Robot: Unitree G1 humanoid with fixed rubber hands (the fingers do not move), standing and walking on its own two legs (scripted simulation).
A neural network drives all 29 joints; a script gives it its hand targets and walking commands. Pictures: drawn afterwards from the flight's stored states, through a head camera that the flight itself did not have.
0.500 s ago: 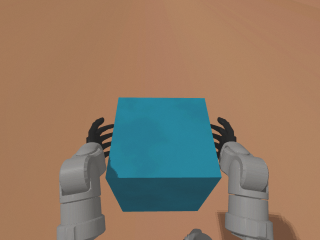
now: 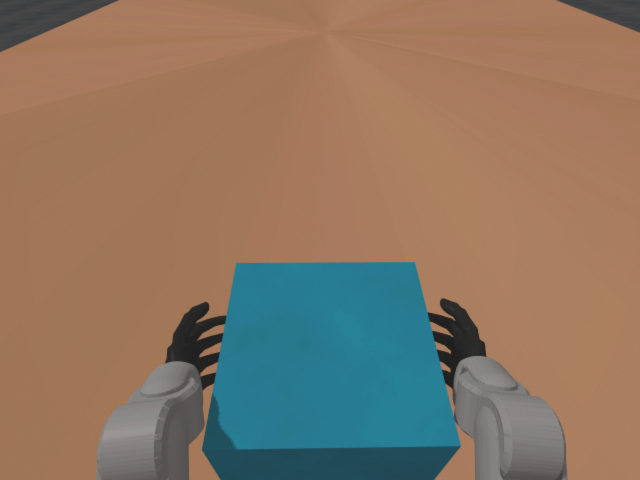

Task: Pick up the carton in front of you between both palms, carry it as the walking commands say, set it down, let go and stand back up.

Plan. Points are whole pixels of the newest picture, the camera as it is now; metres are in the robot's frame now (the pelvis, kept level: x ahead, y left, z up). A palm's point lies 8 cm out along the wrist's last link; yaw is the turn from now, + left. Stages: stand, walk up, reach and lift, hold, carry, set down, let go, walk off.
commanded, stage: carry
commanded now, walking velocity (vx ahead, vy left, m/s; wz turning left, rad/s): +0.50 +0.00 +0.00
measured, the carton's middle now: (325, 392) +0.26 +0.00 +0.03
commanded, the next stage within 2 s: none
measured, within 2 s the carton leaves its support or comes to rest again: neither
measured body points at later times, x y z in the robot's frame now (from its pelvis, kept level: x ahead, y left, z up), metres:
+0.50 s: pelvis +0.31 +0.04 +0.00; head +0.30 +0.06 +0.45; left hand +0.57 +0.18 +0.07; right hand +0.55 -0.12 +0.08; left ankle +0.28 +0.13 -0.75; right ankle +0.41 -0.12 -0.69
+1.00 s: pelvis +0.58 -0.01 +0.00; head +0.60 -0.03 +0.45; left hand +0.85 +0.14 +0.09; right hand +0.85 -0.17 +0.08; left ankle +0.64 +0.11 -0.73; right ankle +0.59 -0.10 -0.75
